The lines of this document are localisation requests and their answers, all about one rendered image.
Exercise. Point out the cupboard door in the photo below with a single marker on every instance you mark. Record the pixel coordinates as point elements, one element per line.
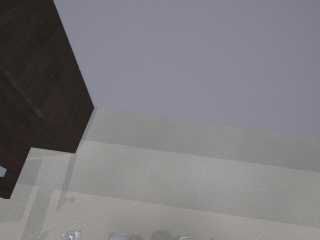
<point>19,125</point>

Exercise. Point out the robot left hand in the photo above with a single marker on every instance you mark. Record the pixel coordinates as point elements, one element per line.
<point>71,235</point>

